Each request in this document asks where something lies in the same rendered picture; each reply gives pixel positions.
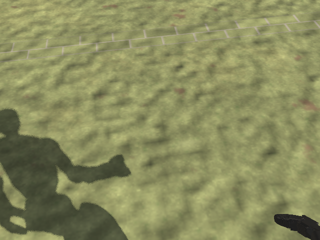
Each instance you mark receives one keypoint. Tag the right robot hand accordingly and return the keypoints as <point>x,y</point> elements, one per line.
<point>304,225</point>

